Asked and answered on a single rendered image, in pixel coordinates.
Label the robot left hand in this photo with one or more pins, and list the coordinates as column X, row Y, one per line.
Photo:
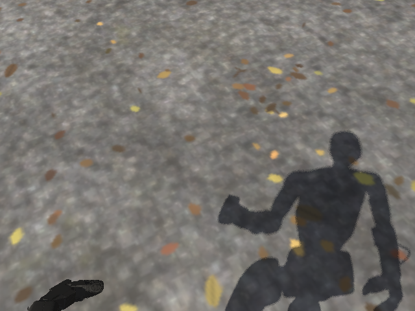
column 66, row 293

